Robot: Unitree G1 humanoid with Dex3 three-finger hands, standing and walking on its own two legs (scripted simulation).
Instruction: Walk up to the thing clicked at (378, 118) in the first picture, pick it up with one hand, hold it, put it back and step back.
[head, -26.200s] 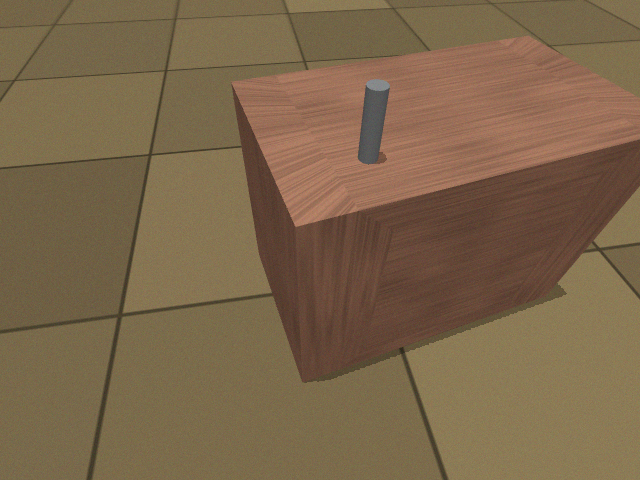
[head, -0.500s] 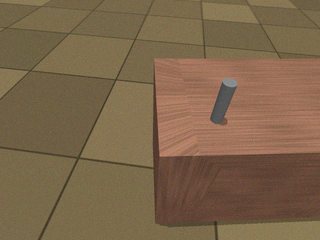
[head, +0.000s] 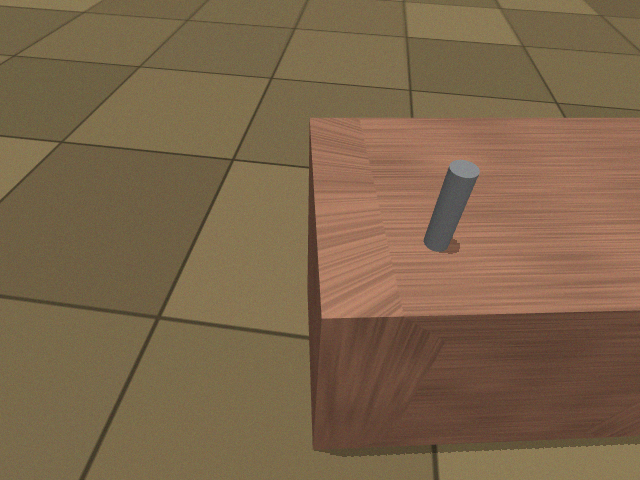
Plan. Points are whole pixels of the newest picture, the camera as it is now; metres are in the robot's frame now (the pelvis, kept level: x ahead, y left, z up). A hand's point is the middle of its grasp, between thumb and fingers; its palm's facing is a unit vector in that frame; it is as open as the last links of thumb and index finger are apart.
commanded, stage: home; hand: right
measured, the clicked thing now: (448, 209) +0.50 -0.21 +0.05
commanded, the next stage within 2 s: stand in 0.58 s
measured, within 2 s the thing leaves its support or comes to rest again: neither
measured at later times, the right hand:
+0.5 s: hand out of the picture +0.06 -0.25 -0.16, palm faces -0.03 +0.94 -0.35, open 17.3 cm
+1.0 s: hand out of the picture +0.07 -0.25 -0.16, palm faces -0.03 +0.94 -0.34, open 12.3 cm
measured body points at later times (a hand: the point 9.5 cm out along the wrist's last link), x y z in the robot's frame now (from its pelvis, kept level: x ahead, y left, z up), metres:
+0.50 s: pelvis +0.00 +0.00 +0.00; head +0.01 +0.00 +0.45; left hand +0.06 +0.30 -0.14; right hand +0.06 -0.30 -0.13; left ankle +0.01 +0.13 -0.75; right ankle -0.01 -0.13 -0.75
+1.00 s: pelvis +0.01 +0.00 +0.00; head +0.01 +0.00 +0.45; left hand +0.07 +0.30 -0.13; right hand +0.07 -0.30 -0.13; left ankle +0.01 +0.13 -0.75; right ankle -0.01 -0.13 -0.75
